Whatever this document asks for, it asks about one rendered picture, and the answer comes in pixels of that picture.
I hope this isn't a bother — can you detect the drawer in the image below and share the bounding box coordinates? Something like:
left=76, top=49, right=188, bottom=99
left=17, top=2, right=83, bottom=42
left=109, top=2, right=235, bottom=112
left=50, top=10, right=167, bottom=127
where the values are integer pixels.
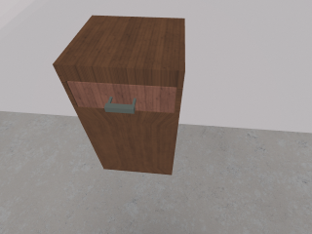
left=67, top=81, right=176, bottom=113

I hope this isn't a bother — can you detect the cabinet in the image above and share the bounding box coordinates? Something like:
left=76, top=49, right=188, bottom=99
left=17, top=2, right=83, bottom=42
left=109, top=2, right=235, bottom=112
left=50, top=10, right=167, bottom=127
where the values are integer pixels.
left=53, top=15, right=185, bottom=176

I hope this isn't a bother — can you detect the handle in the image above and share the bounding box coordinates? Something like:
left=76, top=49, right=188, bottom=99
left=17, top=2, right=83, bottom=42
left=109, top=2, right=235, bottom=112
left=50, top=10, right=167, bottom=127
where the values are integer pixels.
left=104, top=97, right=137, bottom=114

